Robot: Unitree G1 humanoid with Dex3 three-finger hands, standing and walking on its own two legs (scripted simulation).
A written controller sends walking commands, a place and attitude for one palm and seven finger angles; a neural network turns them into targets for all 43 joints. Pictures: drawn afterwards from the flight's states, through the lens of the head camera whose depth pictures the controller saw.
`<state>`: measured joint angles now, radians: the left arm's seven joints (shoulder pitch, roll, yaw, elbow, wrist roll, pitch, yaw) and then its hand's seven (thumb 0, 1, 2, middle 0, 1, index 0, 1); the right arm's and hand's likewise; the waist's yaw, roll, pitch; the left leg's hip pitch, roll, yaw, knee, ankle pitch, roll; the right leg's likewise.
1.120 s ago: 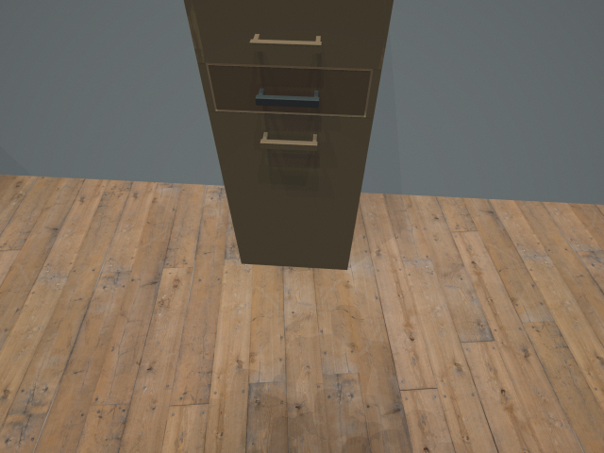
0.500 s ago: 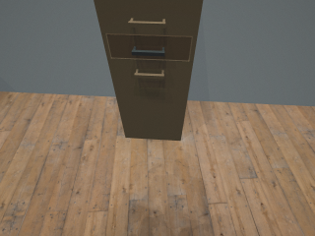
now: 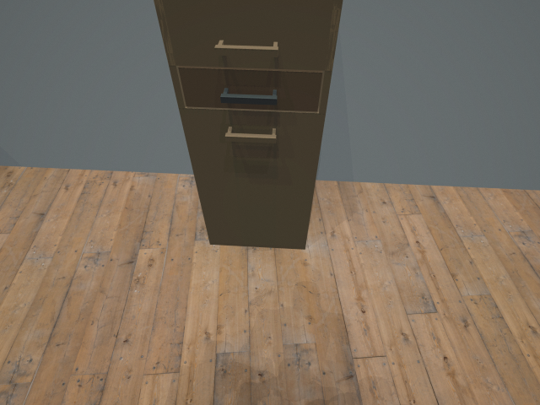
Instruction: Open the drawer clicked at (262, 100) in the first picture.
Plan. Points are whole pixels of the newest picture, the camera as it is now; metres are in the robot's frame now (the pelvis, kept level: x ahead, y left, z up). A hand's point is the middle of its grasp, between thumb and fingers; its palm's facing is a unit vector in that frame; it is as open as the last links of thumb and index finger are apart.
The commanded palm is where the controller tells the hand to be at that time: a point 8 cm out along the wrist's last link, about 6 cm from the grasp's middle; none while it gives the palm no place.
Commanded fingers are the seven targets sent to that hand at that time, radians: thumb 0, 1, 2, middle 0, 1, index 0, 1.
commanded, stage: take the last steps up to it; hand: left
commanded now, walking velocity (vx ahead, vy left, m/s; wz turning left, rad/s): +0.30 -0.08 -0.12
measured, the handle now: (249, 95) +0.87 +0.11 +0.00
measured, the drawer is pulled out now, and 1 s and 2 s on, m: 0.00 0.00 0.00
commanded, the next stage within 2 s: come to a stop and stand still in 0.88 s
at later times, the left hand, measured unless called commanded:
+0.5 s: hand out of the picture +0.06 +0.10 -0.17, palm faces +0.06 -0.99 -0.13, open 7.4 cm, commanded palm none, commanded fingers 0.00 0.90 0.90 -0.20 -0.30 -0.20 -0.30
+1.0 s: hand (224, 296) +0.36 +0.12 -0.17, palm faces +0.04 -0.97 -0.23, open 7.4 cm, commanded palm none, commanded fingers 0.00 0.90 0.90 -0.20 -0.30 -0.20 -0.30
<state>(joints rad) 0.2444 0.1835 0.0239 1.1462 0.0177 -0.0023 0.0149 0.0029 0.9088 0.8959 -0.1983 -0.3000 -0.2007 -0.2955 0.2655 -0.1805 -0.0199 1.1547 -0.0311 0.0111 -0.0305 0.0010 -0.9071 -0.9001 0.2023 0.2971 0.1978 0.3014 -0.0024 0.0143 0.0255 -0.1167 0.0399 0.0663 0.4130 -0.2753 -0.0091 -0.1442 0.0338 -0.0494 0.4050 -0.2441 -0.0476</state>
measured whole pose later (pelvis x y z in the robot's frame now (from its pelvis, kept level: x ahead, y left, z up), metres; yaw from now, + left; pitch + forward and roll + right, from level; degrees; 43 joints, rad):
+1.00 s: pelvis +0.30 -0.07 -0.01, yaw +0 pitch -1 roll +1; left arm 0.24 0.18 0.06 1.00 0.04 -0.04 0.01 0.00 0.91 0.90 -0.19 -0.30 -0.20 -0.29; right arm 0.28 -0.18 -0.07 1.08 -0.03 0.03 0.01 0.01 -0.92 -0.90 0.20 0.30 0.20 0.30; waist 0.00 0.00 0.02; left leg -0.42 0.05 0.05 0.96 -0.44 0.02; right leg -0.28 -0.06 -0.07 0.59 -0.30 -0.01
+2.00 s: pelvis +0.32 -0.06 +0.00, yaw -1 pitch -1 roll +0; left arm 0.26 0.17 0.03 1.13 0.02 0.02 0.01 0.00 0.91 0.90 -0.20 -0.30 -0.20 -0.30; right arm 0.23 -0.16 -0.02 1.10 -0.02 0.02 -0.03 0.00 -0.93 -0.90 0.20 0.30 0.20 0.30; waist 0.03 -0.02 0.06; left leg -0.19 0.01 0.01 0.43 -0.22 0.00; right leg -0.19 -0.02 -0.06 0.40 -0.20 0.00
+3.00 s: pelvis +0.34 -0.06 -0.01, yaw -4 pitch -1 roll +1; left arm 0.41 0.20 -0.06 0.62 0.14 0.06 0.09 0.02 0.92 0.89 -0.21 -0.31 -0.21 -0.30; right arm 0.33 -0.18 0.01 0.98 0.02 -0.11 -0.06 0.01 -0.91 -0.90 0.20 0.30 0.20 0.30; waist 0.04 0.00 0.03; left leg -0.17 0.01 0.07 0.46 -0.28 0.00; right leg -0.23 -0.02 0.00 0.52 -0.28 0.00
